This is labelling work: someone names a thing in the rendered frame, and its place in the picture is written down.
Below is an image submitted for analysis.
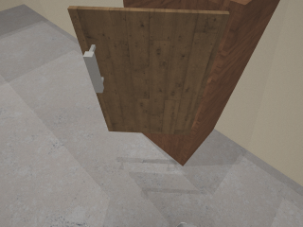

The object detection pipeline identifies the handle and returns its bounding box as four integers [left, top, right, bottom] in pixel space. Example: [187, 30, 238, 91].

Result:
[83, 44, 104, 93]

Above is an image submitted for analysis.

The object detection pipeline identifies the cupboard door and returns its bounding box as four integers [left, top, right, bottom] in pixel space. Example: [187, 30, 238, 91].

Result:
[67, 6, 230, 135]

